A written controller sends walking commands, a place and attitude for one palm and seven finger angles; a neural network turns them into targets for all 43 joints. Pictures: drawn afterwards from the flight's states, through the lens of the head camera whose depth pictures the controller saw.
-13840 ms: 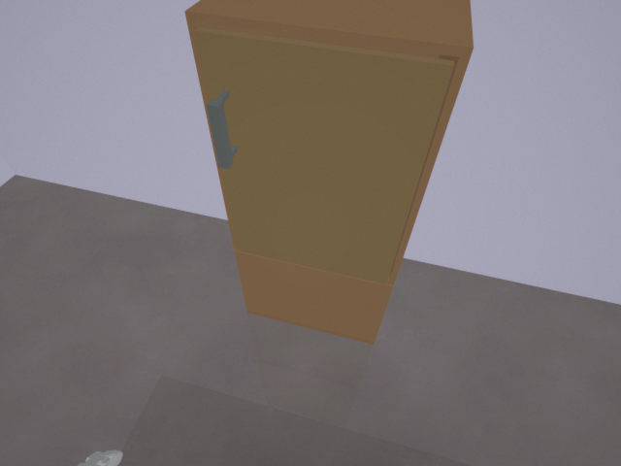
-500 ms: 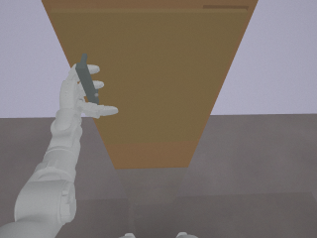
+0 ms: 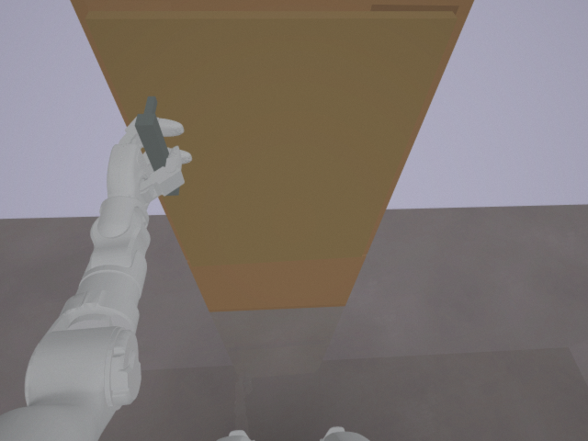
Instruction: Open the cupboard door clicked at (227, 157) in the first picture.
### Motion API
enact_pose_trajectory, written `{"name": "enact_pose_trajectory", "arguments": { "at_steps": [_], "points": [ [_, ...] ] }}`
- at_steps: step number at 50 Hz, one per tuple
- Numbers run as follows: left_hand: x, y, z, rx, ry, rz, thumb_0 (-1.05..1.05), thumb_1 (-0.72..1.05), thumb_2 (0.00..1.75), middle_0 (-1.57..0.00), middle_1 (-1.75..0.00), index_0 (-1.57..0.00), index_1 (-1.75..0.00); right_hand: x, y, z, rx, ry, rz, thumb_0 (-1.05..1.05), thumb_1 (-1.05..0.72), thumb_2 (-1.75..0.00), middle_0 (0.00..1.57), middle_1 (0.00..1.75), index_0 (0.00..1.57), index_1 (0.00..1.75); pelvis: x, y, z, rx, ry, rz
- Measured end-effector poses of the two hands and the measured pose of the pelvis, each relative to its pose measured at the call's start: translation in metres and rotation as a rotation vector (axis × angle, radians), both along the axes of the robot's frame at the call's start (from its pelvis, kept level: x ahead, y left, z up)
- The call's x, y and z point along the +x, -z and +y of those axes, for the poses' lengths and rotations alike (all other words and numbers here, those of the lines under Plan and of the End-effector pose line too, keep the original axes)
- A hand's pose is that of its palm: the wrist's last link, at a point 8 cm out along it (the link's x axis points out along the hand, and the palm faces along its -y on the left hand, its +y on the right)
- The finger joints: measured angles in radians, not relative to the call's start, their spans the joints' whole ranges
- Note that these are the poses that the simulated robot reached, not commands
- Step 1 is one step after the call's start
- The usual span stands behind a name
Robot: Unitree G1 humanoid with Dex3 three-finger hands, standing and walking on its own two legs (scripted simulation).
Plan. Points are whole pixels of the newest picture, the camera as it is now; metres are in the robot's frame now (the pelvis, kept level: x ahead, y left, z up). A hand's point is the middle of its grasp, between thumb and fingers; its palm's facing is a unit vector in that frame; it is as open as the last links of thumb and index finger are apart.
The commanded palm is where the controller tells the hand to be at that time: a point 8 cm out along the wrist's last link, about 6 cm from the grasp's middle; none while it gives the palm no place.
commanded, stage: pull the door open along its arc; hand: left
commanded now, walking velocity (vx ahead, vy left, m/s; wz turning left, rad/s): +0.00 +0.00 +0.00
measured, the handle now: (162, 148) +0.51 +0.18 +0.09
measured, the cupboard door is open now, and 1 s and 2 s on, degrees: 2 32 36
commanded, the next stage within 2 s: open thumb and fingers to let go in 1.16 s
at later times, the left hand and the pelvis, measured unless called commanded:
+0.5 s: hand (181, 211) +0.39 +0.14 +0.09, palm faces -0.01 -1.00 +0.02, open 5.7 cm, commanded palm +0.34 +0.19 +0.10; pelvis +0.01 +0.00 +0.01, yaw -1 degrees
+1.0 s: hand (239, 290) +0.28 +0.06 +0.09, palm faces +0.39 -0.92 -0.01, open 5.7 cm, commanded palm +0.21 +0.08 +0.10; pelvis +0.01 -0.03 +0.01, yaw +3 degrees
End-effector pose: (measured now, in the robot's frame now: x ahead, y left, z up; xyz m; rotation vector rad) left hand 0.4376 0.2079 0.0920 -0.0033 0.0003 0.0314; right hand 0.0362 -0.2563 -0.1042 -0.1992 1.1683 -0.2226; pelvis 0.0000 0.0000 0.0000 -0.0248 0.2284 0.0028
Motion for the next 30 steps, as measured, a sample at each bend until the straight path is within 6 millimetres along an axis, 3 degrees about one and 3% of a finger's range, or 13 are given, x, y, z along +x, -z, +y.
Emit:
{"name": "enact_pose_trajectory", "arguments": {
  "at_steps": [15, 22, 26, 30],
  "points": [
    [-0.010, 0.001, -0.002, -0.001, 0.000, -0.014, 0.01, 0.75, 0.82, -0.37, -1.35, -0.37, -1.35, 0.011, -0.001, 0.002, 0.018, 0.000, -0.037, 0.00, -0.90, -0.90, 0.21, 0.30, 0.20, 0.30, 0.004, -0.001, 0.001, 0.004, 0.014, -0.004],
    [-0.045, 0.002, -0.009, -0.012, 0.026, -0.042, 0.02, 0.73, 0.78, -0.37, -1.35, -0.37, -1.35, 0.035, -0.008, 0.005, 0.042, -0.008, -0.120, 0.01, -0.90, -0.90, 0.21, 0.30, 0.20, 0.30, 0.010, -0.006, 0.000, 0.008, 0.026, -0.032],
    [-0.073, 0.002, -0.018, -0.022, 0.026, -0.045, 0.02, 0.72, 0.76, -0.38, -1.35, -0.38, -1.35, 0.060, -0.015, 0.007, 0.051, -0.035, -0.196, 0.01, -0.90, -0.90, 0.21, 0.30, 0.20, 0.30, 0.011, -0.008, -0.001, 0.010, 0.025, -0.054],
    [-0.099, 0.003, -0.032, -0.073, -0.104, -0.032, 0.01, 0.70, 0.76, -0.38, -1.35, -0.39, -1.35, 0.092, -0.021, 0.013, 0.060, -0.099, -0.269, 0.01, -0.90, -0.90, 0.20, 0.30, 0.20, 0.30, 0.010, -0.010, -0.003, 0.015, 0.017, -0.074]
  ]
}}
